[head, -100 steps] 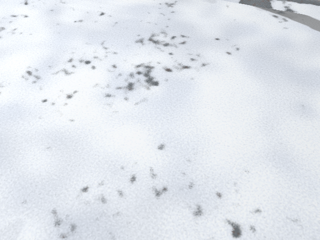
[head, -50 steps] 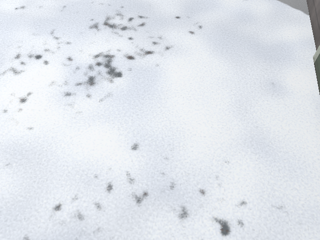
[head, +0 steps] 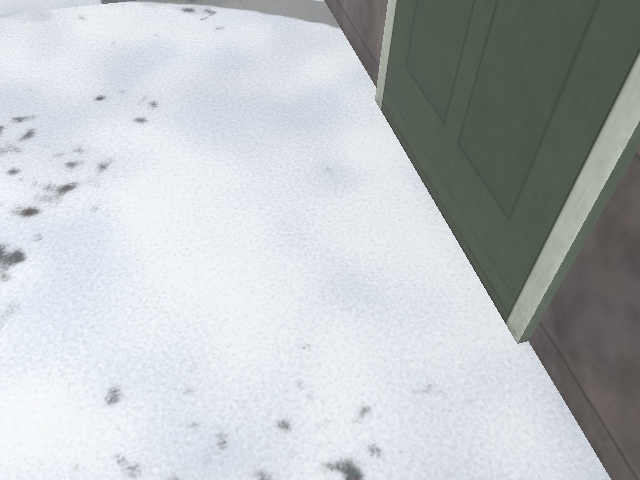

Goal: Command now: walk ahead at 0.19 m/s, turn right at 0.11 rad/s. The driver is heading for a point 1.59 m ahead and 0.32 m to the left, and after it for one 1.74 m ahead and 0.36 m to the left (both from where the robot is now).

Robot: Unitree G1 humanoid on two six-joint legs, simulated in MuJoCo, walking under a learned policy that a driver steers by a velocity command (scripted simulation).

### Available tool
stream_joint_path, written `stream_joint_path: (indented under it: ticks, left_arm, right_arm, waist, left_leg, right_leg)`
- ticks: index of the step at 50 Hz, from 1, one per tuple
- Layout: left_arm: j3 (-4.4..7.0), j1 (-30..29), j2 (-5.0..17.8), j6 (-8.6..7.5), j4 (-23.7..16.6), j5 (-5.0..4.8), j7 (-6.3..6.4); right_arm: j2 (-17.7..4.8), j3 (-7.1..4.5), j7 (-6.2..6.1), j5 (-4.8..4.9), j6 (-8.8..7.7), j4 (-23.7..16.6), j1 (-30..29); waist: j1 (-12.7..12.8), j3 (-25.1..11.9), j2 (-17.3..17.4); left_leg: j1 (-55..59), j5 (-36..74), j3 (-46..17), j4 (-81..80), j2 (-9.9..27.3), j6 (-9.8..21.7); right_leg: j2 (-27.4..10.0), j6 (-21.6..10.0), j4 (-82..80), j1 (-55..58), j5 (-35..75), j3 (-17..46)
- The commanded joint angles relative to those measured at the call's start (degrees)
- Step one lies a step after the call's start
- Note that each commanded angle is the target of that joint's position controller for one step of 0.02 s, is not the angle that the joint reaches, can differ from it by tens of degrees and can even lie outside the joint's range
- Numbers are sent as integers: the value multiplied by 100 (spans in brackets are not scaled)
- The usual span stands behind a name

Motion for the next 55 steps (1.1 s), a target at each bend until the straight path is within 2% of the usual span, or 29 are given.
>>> stream_joint_path:
  ticks: [1,2,3,4,5,6,8,9,11,15,20,22,23,24,25,26,27,28,29,32,36,41,46,49,51,52,53,54,55]
  left_arm:
    - [5,159,255,-221,-144,42,26]
    - [14,442,272,-318,-15,61,54]
    - [59,967,492,-429,132,95,104]
    - [206,1598,1086,-479,278,64,126]
    - [267,1742,1205,-496,448,62,77]
    - [181,1413,884,-540,359,70,36]
    - [113,956,630,-606,241,46,13]
    - [102,982,624,-649,273,1,58]
    - [67,1180,509,-738,383,-22,63]
    - [38,1449,524,-815,547,-5,48]
    - [51,1590,763,-871,646,-9,63]
    - [56,1452,864,-877,644,6,77]
    - [72,1411,934,-856,660,32,75]
    - [64,1438,920,-830,669,51,66]
    - [-45,1695,558,-826,533,-51,21]
    - [-120,2186,65,-828,465,-154,-27]
    - [34,1687,592,-829,441,-44,-39]
    - [68,1277,646,-836,295,-43,-67]
    - [28,1076,494,-861,265,-40,-89]
    - [15,1217,291,-667,337,97,-146]
    - [17,502,258,-519,104,118,-200]
    - [-24,-726,165,-543,-300,97,-293]
    - [-70,-1461,157,-578,-573,64,-257]
    - [-24,-1316,235,-649,-626,60,-222]
    - [81,-206,408,-725,-310,83,-126]
    - [180,804,643,-799,-24,219,-49]
    - [333,1795,1227,-834,85,382,33]
    - [383,1737,1433,-789,153,331,-20]
    - [325,1047,1057,-760,63,176,-56]
  right_arm:
    - [-1036,-301,42,34,80,30,392]
    - [-899,-278,47,52,59,13,266]
    - [-649,-222,70,66,-12,-129,-21]
    - [-279,-131,125,133,-106,-398,-449]
    - [-837,-265,112,-19,-138,-617,-1005]
    - [-907,-321,152,-23,-154,-541,-956]
    - [-750,-309,295,30,-204,-357,-645]
    - [-720,-315,353,-66,-202,-356,-677]
    - [-610,-303,375,-99,-161,-331,-685]
    - [-447,-231,409,-50,-121,-658,-1418]
    - [-465,-192,391,-21,-91,-958,-1862]
    - [-587,-260,320,-6,-123,-863,-1389]
    - [-686,-323,258,8,-158,-667,-743]
    - [-858,-415,179,-20,-215,-326,236]
    - [-1327,-534,97,-166,-287,-183,1044]
    - [-1765,-609,147,-168,-287,-121,1327]
    - [-1500,-545,183,4,-256,-128,812]
    - [-1193,-462,189,40,-277,-234,155]
    - [-888,-368,213,37,-325,-267,-167]
    - [-520,-233,205,59,-464,-59,-144]
    - [-611,-236,185,93,-573,212,337]
    - [-576,-198,172,102,-598,390,785]
    - [-648,-197,80,66,-585,614,1259]
    - [-708,-196,59,12,-544,705,1166]
    - [-827,-217,41,8,-502,724,987]
    - [-819,-196,31,24,-518,664,891]
    - [-435,-88,67,163,-541,418,980]
    - [-258,-95,109,232,-536,493,1503]
    - [-801,-214,101,95,-518,443,808]
  waist:
    - [118,338,916]
    - [278,323,693]
    - [540,166,157]
    - [790,120,-1164]
    - [922,785,-929]
    - [659,916,-361]
    - [354,833,-399]
    - [310,801,-475]
    - [263,650,-431]
    - [342,786,-477]
    - [361,839,-480]
    - [86,559,-492]
    - [-206,161,-432]
    - [-595,-415,-206]
    - [-767,-1135,460]
    - [-513,-1863,1669]
    - [-348,-1245,927]
    - [-106,-463,570]
    - [-2,-190,312]
    - [326,-33,541]
    - [324,294,460]
    - [70,477,374]
    - [-159,516,483]
    - [-4,458,525]
    - [477,-124,574]
    - [884,-685,483]
    - [1091,-1587,-396]
    - [750,-1889,-1202]
    - [585,-1116,-220]
  left_leg:
    - [-177,-616,-1529,-871,1188,866]
    - [-736,-787,-1431,-630,1081,736]
    - [-1639,-1012,-1035,78,812,544]
    - [-2881,-1297,64,1446,-64,259]
    - [-3531,-1660,172,2295,55,220]
    - [-3555,-1299,-84,2742,299,216]
    - [-3349,-560,-133,2927,468,137]
    - [-3395,-317,-69,3001,499,32]
    - [-3363,75,66,3070,477,-126]
    - [-3201,689,268,2359,463,-290]
    - [-2323,937,407,1181,306,21]
    - [-1517,693,498,919,76,213]
    - [-744,574,586,753,-136,300]
    - [500,468,587,551,-229,395]
    - [2062,-867,-918,249,1009,681]
    - [2835,-1872,-3918,-821,2487,1237]
    - [2063,-2032,-4244,-1311,2247,1111]
    - [1211,-1670,-3258,-1288,2133,1009]
    - [600,-824,-2555,-1427,1874,911]
    - [-158,584,-1406,-1605,1406,768]
    - [-69,819,-921,-1964,1267,842]
    - [276,1748,-387,-1963,1023,743]
    - [1016,2731,-309,-1685,1196,752]
    - [1447,3931,-311,-1185,1372,791]
    - [1452,5344,-106,93,1226,632]
    - [683,4556,48,1290,994,551]
    - [-875,2242,351,3293,513,362]
    - [-2457,-1652,21,4781,-426,259]
    - [-2963,-1055,-486,4915,31,342]
  right_leg:
    - [201,-361,-1475,433,550,-572]
    - [65,-509,-1758,1197,750,-340]
    - [-618,-674,-2030,2192,395,503]
    - [-1743,-1189,-2611,2761,-825,2380]
    - [-2460,-1667,-2821,2288,-325,3067]
    - [-2263,-1699,-2810,2097,-254,2704]
    - [-1753,-1431,-3043,1889,56,1948]
    - [-1634,-1378,-3091,1869,447,1711]
    - [-1439,-1309,-3032,1811,1407,1210]
    - [-1281,-1267,-3028,1341,2507,676]
    - [-1512,-1132,-2919,1304,3298,470]
    - [-1542,-958,-2274,1451,4670,306]
    - [-1452,-864,-1385,1486,5567,145]
    - [-1183,-756,-73,1101,5634,-80]
    - [-804,-637,1797,-299,3893,-284]
    - [223,-520,3627,-1673,-327,-219]
    - [-54,-699,4108,-2003,-47,443]
    - [-370,-754,4074,-2103,539,286]
    - [-587,-769,3751,-1920,938,214]
    - [-785,-666,3241,-1346,1097,81]
    - [-919,-461,2642,-2076,1591,-137]
    - [-818,-189,975,-2355,2501,-445]
    - [-565,-317,-92,-2180,2542,-667]
    - [-357,-607,-432,-1763,1873,-758]
    - [16,-834,-817,-425,1589,-920]
    - [-298,-1028,-996,1006,1617,-522]
    - [-1910,-1510,-1194,2695,635,1493]
    - [-2863,-2148,-1985,3354,717,3936]
    - [-2483,-1872,-2149,2721,342,3268]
